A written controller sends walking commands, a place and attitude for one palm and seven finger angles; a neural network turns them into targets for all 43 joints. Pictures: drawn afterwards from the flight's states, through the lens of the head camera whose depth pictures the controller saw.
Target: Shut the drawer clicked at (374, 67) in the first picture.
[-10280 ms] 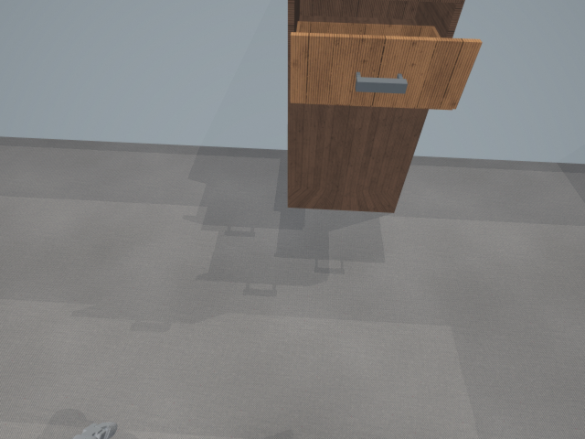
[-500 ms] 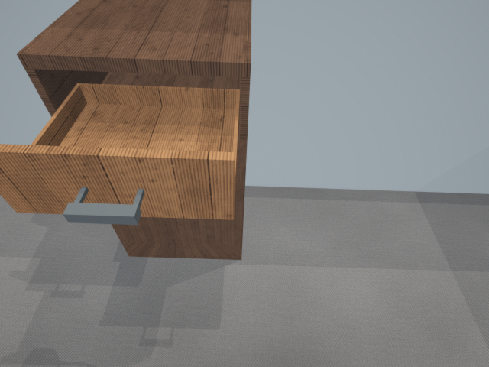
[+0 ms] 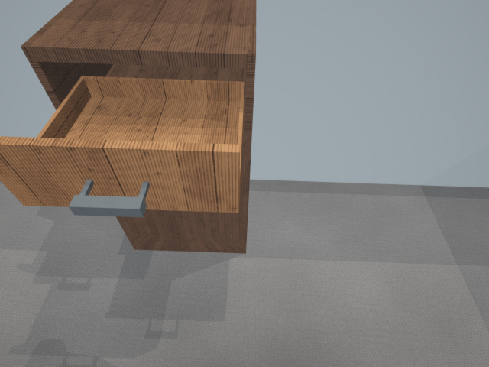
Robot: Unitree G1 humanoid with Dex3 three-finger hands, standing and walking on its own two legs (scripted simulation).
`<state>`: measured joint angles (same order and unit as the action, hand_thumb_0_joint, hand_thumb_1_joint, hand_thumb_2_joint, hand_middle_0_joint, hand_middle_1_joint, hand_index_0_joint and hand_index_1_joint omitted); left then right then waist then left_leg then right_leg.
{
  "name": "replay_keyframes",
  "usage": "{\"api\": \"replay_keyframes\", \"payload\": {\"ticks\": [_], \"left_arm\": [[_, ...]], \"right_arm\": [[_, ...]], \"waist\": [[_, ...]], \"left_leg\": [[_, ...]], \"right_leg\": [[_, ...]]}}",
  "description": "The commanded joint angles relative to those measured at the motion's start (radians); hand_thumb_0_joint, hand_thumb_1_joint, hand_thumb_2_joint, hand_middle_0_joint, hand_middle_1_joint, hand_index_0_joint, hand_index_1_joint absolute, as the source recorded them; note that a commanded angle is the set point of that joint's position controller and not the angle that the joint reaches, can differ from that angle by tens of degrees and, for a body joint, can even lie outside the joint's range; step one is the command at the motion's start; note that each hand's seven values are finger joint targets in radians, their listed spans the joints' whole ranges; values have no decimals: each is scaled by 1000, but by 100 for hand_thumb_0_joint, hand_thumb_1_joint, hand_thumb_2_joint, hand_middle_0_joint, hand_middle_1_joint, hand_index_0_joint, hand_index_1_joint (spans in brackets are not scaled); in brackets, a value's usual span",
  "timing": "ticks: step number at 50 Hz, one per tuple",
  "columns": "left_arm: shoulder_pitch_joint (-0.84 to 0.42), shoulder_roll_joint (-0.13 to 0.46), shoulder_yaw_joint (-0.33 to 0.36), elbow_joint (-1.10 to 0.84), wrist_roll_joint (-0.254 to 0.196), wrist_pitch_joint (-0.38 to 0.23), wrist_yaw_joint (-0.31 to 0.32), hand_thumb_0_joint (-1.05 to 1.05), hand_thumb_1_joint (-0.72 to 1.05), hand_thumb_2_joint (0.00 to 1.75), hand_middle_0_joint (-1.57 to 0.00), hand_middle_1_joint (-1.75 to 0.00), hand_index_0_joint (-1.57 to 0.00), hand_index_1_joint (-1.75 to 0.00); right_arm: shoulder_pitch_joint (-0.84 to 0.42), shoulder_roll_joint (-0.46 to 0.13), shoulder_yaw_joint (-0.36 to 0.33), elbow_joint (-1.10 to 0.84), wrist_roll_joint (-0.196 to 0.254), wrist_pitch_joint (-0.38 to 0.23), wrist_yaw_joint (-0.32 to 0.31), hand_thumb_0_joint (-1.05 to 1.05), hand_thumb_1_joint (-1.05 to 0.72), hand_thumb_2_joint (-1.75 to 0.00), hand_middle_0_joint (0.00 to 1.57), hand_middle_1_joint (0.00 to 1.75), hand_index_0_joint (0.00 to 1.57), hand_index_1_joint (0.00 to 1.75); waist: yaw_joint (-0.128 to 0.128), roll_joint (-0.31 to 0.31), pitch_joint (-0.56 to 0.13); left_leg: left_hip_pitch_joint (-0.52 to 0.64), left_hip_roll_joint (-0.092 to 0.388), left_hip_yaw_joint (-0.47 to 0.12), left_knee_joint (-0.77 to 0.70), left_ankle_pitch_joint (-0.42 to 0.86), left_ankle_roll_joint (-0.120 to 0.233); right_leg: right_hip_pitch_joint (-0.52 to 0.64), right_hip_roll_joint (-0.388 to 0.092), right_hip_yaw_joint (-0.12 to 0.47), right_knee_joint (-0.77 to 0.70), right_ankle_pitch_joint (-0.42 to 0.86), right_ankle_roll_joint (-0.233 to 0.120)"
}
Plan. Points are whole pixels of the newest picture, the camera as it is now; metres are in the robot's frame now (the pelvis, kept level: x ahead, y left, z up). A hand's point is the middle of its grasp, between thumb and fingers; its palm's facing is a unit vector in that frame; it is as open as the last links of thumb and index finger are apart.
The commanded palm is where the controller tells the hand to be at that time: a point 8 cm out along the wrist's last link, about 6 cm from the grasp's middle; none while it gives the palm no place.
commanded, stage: look again from close up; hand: left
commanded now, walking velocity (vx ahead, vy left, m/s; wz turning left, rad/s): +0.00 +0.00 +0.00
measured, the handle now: (113, 196) +0.39 +0.27 +0.04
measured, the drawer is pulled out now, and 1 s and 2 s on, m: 0.27 0.27 0.27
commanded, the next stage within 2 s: shuffle to correct the standing spot in 0.46 s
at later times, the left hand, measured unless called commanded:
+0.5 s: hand out of the picture +0.04 +0.19 -0.17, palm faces +0.01 -0.97 -0.23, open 7.3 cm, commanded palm none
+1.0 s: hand out of the picture +0.05 +0.20 -0.19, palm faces +0.04 -0.98 -0.21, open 7.4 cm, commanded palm none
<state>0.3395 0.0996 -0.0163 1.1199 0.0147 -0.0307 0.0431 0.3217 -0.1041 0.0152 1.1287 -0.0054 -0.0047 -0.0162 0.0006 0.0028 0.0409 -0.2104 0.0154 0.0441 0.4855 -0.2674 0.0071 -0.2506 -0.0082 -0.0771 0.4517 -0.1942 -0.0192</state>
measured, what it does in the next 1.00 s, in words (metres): shifts its weight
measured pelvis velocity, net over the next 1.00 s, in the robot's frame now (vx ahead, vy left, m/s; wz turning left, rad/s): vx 0.06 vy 0.02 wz -0.01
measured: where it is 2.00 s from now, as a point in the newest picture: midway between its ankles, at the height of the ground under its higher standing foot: outside the picture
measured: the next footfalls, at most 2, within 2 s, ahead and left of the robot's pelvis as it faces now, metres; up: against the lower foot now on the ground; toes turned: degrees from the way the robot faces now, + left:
none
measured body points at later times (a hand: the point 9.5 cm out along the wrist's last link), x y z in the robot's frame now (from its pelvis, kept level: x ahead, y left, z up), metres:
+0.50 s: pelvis +0.02 +0.01 +0.00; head +0.03 -0.01 +0.45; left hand +0.04 +0.24 -0.15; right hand +0.02 -0.21 -0.17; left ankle -0.01 +0.11 -0.74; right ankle +0.03 -0.11 -0.74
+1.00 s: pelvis +0.06 +0.02 -0.01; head +0.08 +0.02 +0.44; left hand +0.05 +0.25 -0.17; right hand +0.04 -0.21 -0.17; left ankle -0.01 +0.11 -0.74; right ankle +0.03 -0.10 -0.74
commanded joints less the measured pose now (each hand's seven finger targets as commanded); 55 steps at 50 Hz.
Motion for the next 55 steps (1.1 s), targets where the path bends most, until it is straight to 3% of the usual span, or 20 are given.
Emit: {"api": "replay_keyframes", "payload": {"ticks": [1,3,7,15,25,28,33,36,39,42,45,46,47,48,49,50,51,53,54,55], "left_arm": [[16,144,22,-59,2,-14,4,0,90,90,-20,-30,-20,-30],[22,117,18,-55,0,-6,-1,0,90,90,-20,-30,-20,-30],[19,113,17,-51,-1,0,-6,0,90,90,-20,-30,-20,-30],[-4,146,24,-58,-6,1,-8,0,90,90,-20,-30,-20,-30],[-26,164,26,-51,-7,0,-8,0,90,90,-20,-30,-20,-30],[-24,162,25,-47,-6,1,-7,0,90,90,-20,-30,-20,-30],[-10,182,36,-51,1,2,-9,0,90,90,-20,-30,-20,-30],[2,211,51,-58,3,6,-10,0,90,90,-20,-30,-20,-30],[7,222,67,-72,5,8,-8,0,90,90,-20,-30,-20,-30],[-11,214,76,-87,7,13,-8,0,90,90,-20,-30,-20,-30],[-25,162,68,-101,10,21,-11,0,90,90,-20,-30,-20,-30],[-46,144,62,-112,13,23,-10,0,90,90,-20,-30,-20,-30],[-48,130,56,-117,12,24,-9,0,90,90,-20,-30,-20,-30],[-51,124,54,-116,8,24,-8,0,90,90,-20,-30,-20,-30],[-43,116,52,-110,4,23,-8,0,90,90,-20,-30,-20,-30],[-16,114,52,-98,2,19,-7,0,90,90,-20,-30,-20,-30],[5,131,51,-84,-1,15,-4,0,90,90,-20,-30,-20,-30],[32,168,55,-61,-8,4,4,0,90,90,-20,-30,-20,-30],[28,180,55,-63,-9,3,8,0,90,90,-20,-30,-20,-30],[13,182,52,-66,-10,5,10,0,90,90,-20,-30,-20,-30]], "right_arm": [[101,-80,-15,-88,-12,-32,-2,0,-90,-90,20,30,20,30],[82,-102,-15,-101,-8,-33,-7,0,-90,-90,20,30,20,30],[70,-123,-12,-97,-8,-38,-9,0,-90,-90,20,30,20,30],[53,-149,-8,-73,-10,-39,-9,0,-90,-90,20,30,20,30],[24,-154,-7,-40,-9,-37,-11,0,-90,-90,20,30,20,30],[14,-147,-8,-32,-8,-34,-12,0,-90,-90,20,30,20,30],[25,-144,-9,-29,-13,-17,-6,0,-90,-90,20,30,20,30],[26,-135,-13,-45,-15,-5,-2,0,-90,-90,20,30,20,30],[40,-128,-16,-53,-16,-5,0,0,-90,-90,20,30,20,30],[70,-131,-17,-53,-15,-13,-1,0,-90,-90,20,30,20,30],[99,-184,-26,-54,-17,-21,-7,0,-90,-90,20,30,20,30],[112,-195,-28,-55,-16,-18,-12,0,-90,-90,20,30,20,30],[109,-200,-28,-61,-16,-17,-15,0,-90,-90,20,30,20,30],[103,-190,-26,-69,-17,-17,-19,0,-90,-90,20,30,20,30],[82,-183,-24,-77,-17,-19,-22,0,-90,-90,20,30,20,30],[62,-175,-23,-85,-14,-22,-26,0,-90,-90,20,30,20,30],[45,-163,-23,-85,-9,-28,-29,0,-90,-90,20,30,20,30],[51,-153,-29,-85,-5,-27,-34,0,-90,-90,20,30,20,30],[56,-147,-32,-81,-3,-24,-34,0,-90,-90,20,30,20,30],[62,-144,-33,-75,-2,-23,-34,0,-90,-90,20,30,20,30]], "waist": [[-29,79,-43],[-12,40,33],[2,12,78],[4,-20,29],[3,-10,-9],[4,1,11],[11,-21,24],[11,-100,53],[9,-112,54],[1,-43,47],[0,147,3],[-3,167,22],[2,179,39],[5,153,38],[15,121,39],[29,83,15],[35,35,-8],[19,-72,-46],[12,-96,-64],[5,-90,-85]], "left_leg": [[-22,68,-87,-54,54,14],[-110,89,-127,-119,1,32],[-128,87,-135,-172,8,36],[-35,77,-99,-165,112,30],[21,80,-80,-156,175,22],[22,81,-76,-158,170,21],[-10,48,-40,-104,9,16],[-61,13,-2,-37,-72,5],[-63,8,14,4,-73,1],[-23,20,-5,-53,3,8],[67,130,-110,-97,299,74],[84,168,-149,-105,432,109],[104,186,-166,-99,526,134],[111,191,-175,-95,577,146],[106,184,-169,-80,626,141],[89,159,-142,-44,674,119],[68,122,-109,-21,668,83],[43,71,-50,18,545,23],[42,65,-40,2,485,11],[58,67,-42,-22,489,7]], "right_leg": [[-31,-112,126,-47,-127,-49],[1,-83,109,-29,-100,-33],[33,-82,106,-25,-42,-27],[68,-98,113,-38,42,-23],[99,-107,117,-43,122,-22],[88,-107,121,-55,123,-23],[74,-136,167,-75,-53,-52],[64,-190,238,-132,-143,-89],[50,-233,273,-139,-124,-114],[38,-194,207,-44,-45,-100],[-7,-69,28,153,-66,-46],[-50,-32,-14,202,-139,-31],[-90,-22,-21,227,-223,-25],[-93,-24,-13,220,-252,-24],[-64,-35,0,174,-197,-23],[9,-52,27,117,-37,-28],[72,-81,76,91,168,-32],[158,-158,126,104,577,-49],[179,-173,124,118,680,-50],[184,-172,118,134,696,-49]]}}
